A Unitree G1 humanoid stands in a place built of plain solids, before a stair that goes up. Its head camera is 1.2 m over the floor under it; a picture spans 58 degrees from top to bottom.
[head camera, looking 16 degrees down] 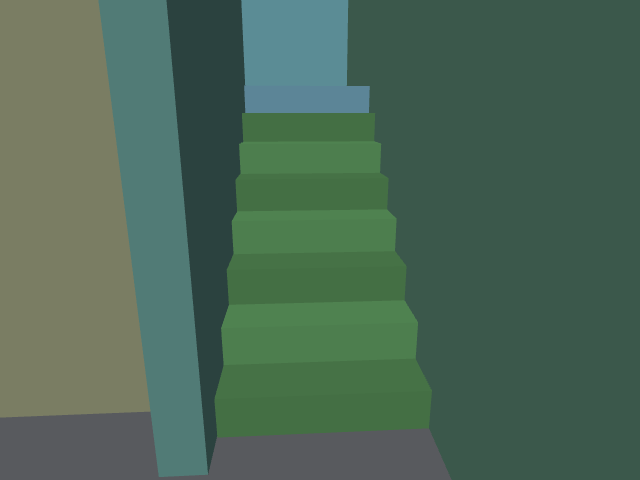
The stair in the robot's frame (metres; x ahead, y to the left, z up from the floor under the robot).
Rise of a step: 0.17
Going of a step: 0.23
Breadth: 0.84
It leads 4 degrees to the left of straight ahead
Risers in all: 8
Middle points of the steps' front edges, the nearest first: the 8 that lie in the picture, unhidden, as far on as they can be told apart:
1.43 -0.02 0.17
1.66 0.00 0.35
1.90 0.01 0.52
2.13 0.03 0.70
2.36 0.04 0.87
2.59 0.05 1.04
2.83 0.07 1.22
3.06 0.08 1.39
